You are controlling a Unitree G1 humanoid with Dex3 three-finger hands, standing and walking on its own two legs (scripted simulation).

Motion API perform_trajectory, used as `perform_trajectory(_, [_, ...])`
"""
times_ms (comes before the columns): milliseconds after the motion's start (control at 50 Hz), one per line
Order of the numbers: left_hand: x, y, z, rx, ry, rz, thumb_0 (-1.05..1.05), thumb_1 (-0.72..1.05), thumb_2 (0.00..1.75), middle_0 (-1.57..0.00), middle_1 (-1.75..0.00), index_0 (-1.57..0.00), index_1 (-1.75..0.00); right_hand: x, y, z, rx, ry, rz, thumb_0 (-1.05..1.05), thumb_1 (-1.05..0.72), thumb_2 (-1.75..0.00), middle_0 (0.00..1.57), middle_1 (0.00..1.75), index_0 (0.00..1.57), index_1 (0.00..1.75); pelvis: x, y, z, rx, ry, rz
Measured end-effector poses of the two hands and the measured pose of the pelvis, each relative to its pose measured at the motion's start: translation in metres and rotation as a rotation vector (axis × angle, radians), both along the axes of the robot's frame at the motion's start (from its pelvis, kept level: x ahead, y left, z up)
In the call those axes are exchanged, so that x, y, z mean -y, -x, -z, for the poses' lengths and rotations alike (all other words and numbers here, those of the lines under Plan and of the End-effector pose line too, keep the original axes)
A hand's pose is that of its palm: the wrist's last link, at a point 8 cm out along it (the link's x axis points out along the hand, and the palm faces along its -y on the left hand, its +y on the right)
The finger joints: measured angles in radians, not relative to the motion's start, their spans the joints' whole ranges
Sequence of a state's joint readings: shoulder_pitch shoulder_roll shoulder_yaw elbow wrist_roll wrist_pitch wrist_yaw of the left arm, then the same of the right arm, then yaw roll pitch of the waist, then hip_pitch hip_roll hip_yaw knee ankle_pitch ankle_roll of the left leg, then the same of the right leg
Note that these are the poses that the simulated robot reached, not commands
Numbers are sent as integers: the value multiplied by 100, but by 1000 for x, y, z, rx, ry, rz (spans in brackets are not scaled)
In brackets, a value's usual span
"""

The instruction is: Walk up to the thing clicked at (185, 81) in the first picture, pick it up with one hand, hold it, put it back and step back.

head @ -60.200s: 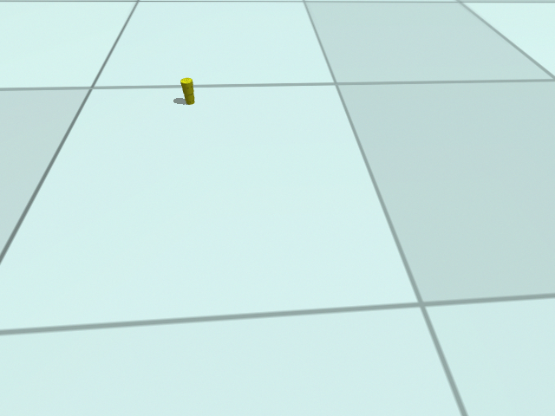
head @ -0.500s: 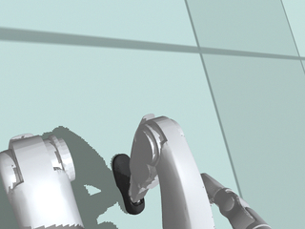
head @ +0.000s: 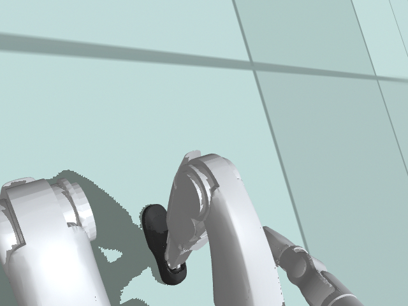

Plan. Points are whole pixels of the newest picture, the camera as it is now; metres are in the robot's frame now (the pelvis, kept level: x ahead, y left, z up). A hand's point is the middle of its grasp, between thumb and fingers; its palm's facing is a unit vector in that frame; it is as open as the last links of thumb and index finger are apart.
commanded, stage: loosen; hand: left
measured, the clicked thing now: out of the picture +0.41 +0.37 -0.20
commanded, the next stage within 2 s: open in 0.32 s
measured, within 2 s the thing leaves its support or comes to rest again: rests again in 1.36 s
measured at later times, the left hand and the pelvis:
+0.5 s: hand out of the picture +0.42 +0.37 -0.17, palm faces +0.64 -0.77 +0.00, open 10.1 cm; pelvis +0.00 +0.00 +0.00, yaw -1 degrees
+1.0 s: hand out of the picture +0.42 +0.37 -0.16, palm faces +0.63 -0.77 +0.02, open 13.3 cm; pelvis -0.01 +0.00 +0.00, yaw -1 degrees
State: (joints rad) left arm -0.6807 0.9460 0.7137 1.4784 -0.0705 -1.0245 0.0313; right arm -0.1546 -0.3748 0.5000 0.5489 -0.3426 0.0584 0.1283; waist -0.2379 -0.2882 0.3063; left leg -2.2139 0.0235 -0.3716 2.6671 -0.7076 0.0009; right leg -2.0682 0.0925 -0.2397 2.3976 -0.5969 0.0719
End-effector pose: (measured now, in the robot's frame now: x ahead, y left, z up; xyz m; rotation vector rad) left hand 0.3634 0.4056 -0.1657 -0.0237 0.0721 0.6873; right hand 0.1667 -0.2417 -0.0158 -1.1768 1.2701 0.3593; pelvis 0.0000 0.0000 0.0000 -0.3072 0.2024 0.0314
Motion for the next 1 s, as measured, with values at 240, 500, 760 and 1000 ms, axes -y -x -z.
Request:
perform_trajectory(240, [3,-3,3,10,3,-2,3,-39,92,-86,-97,-75,-92,-2,1,-3,-3,12,-13,0,-90,-89,20,30,21,30,-1,1,0,12,7,6])
perform_trajectory(500, [3,-1,4,1,1,-8,3,-25,76,-86,-83,-77,-78,-1,2,-3,-4,16,-23,0,-90,-89,20,30,21,30,0,2,0,19,5,9])
perform_trajectory(760, [3,-5,-4,18,-1,4,0,-21,49,-70,-59,-69,-57,-4,5,-5,14,8,-22,0,-90,-89,20,30,21,30,-1,4,0,27,8,13])
perform_trajectory(1000, [3,-2,-2,22,4,0,-1,-29,33,-53,-40,-53,-40,-5,9,-8,7,15,-22,0,-90,-89,20,30,21,30,-2,6,-1,32,11,14])
